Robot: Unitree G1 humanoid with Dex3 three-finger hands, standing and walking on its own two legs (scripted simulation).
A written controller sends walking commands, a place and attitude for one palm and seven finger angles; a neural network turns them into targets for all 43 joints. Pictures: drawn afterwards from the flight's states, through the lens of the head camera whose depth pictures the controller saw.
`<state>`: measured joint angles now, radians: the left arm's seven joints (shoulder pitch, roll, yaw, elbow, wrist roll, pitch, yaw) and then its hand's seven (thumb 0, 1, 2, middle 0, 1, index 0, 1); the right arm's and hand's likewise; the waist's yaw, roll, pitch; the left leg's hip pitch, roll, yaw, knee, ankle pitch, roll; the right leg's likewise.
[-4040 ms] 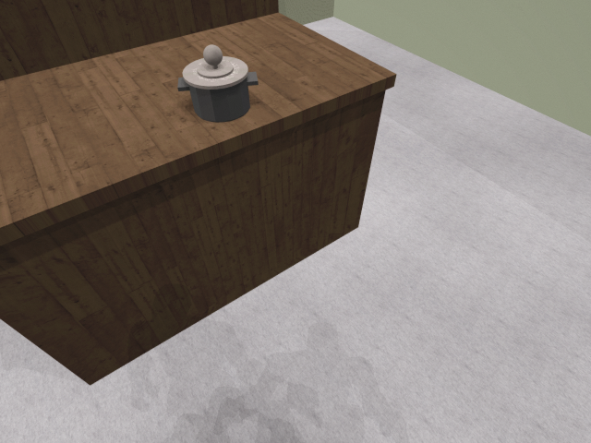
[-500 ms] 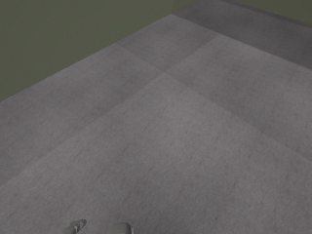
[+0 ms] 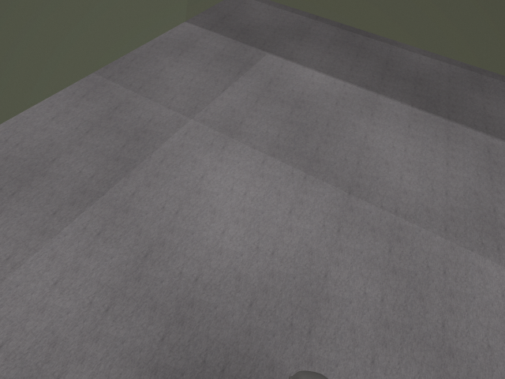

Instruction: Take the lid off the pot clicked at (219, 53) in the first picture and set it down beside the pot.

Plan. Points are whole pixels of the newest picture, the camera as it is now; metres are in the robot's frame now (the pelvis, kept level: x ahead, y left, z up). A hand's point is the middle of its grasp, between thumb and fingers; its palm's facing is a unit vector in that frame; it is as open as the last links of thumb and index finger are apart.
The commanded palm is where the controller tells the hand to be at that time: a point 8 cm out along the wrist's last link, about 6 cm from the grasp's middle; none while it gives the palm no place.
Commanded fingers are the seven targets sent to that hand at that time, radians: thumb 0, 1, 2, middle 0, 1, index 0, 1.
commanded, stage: walk to a spot facing it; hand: left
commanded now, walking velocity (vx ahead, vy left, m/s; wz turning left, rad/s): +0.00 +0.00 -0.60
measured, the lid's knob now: out of the picture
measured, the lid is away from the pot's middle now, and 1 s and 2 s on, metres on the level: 0.00 0.00 0.00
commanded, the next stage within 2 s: turn to face it in 1.08 s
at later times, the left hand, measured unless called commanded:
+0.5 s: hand out of the picture +0.13 +0.13 -0.16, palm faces -0.24 -0.94 -0.24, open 7.4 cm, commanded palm none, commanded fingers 0.00 0.90 0.90 -0.20 -0.30 -0.20 -0.30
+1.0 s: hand (220, 292) +0.30 +0.08 -0.18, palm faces -0.55 -0.82 -0.16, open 7.4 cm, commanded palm none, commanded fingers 0.00 0.90 0.90 -0.20 -0.30 -0.20 -0.30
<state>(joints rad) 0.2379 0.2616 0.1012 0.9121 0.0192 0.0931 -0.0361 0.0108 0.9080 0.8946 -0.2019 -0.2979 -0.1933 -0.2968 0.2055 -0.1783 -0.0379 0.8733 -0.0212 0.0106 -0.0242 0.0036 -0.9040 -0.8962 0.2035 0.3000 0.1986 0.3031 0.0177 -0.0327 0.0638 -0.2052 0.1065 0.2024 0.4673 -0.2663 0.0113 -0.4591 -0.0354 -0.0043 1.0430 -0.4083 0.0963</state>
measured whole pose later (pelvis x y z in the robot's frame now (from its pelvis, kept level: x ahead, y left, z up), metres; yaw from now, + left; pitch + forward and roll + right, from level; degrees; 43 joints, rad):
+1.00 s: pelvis +0.12 -0.04 +0.00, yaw -35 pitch +1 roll -2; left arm 0.17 0.24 0.09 0.94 0.03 0.06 -0.04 0.01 0.91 0.90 -0.20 -0.30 -0.19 -0.30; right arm 0.38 -0.15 -0.02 0.99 -0.02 -0.02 -0.03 0.00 -0.91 -0.90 0.20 0.30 0.20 0.30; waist -0.02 -0.03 0.09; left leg -0.04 0.10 0.28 0.41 -0.38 0.01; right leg -0.57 -0.05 -0.08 0.96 -0.26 0.06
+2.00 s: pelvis +0.21 -0.08 -0.01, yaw -71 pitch +1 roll -1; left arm 0.20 0.24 0.09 0.92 0.02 0.08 -0.03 0.01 0.91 0.89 -0.20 -0.30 -0.19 -0.30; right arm 0.24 -0.20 -0.06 0.92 -0.02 0.02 -0.01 0.00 -0.90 -0.90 0.20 0.30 0.20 0.30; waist -0.02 0.01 0.08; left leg -0.22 0.17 0.31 0.53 -0.29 -0.02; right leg -0.36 -0.05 -0.07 0.81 -0.44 0.07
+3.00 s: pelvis +0.20 -0.08 -0.01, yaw -108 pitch +1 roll -1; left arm 0.16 0.25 0.08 0.90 0.02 0.08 -0.03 0.01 0.91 0.89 -0.20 -0.30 -0.19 -0.30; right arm 0.24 -0.22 -0.06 0.91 -0.02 0.02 -0.01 0.00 -0.90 -0.90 0.20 0.30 0.20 0.30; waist -0.02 0.02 0.09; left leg -0.22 0.16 0.27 0.54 -0.31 -0.02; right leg -0.33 -0.04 -0.06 0.74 -0.42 0.06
